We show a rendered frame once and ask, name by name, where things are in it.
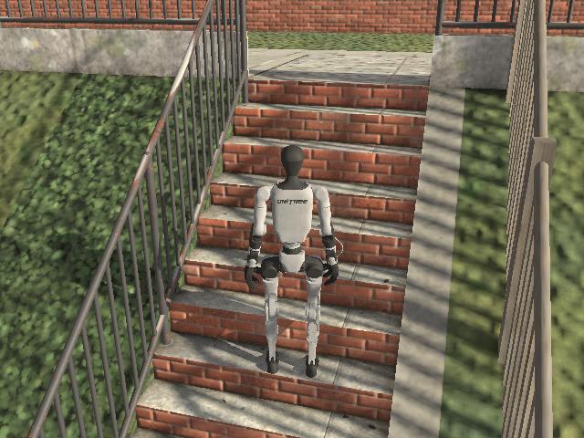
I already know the left robot upper arm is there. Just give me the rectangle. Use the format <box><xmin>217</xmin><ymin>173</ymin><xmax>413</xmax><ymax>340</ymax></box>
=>
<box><xmin>253</xmin><ymin>184</ymin><xmax>274</xmax><ymax>236</ymax></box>

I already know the left robot shin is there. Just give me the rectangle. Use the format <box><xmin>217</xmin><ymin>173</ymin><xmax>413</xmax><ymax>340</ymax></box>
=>
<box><xmin>265</xmin><ymin>302</ymin><xmax>278</xmax><ymax>361</ymax></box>

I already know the left robot hand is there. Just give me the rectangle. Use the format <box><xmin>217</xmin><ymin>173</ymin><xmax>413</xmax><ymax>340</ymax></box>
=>
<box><xmin>245</xmin><ymin>266</ymin><xmax>266</xmax><ymax>290</ymax></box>

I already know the right robot upper arm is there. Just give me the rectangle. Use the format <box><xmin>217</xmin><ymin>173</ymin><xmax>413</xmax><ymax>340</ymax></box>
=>
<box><xmin>311</xmin><ymin>184</ymin><xmax>332</xmax><ymax>236</ymax></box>

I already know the left robot forearm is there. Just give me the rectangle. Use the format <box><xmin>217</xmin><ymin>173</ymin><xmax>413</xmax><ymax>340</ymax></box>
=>
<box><xmin>246</xmin><ymin>223</ymin><xmax>263</xmax><ymax>267</ymax></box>

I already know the right robot hand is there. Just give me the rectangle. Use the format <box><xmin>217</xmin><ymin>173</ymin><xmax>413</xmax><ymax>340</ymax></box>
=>
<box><xmin>323</xmin><ymin>261</ymin><xmax>339</xmax><ymax>286</ymax></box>

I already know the left robot thigh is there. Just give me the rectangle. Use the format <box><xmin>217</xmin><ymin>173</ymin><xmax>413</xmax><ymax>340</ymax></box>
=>
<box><xmin>261</xmin><ymin>255</ymin><xmax>280</xmax><ymax>318</ymax></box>

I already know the right robot forearm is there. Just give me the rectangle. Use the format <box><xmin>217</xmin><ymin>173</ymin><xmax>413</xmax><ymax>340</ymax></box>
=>
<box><xmin>322</xmin><ymin>223</ymin><xmax>338</xmax><ymax>266</ymax></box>

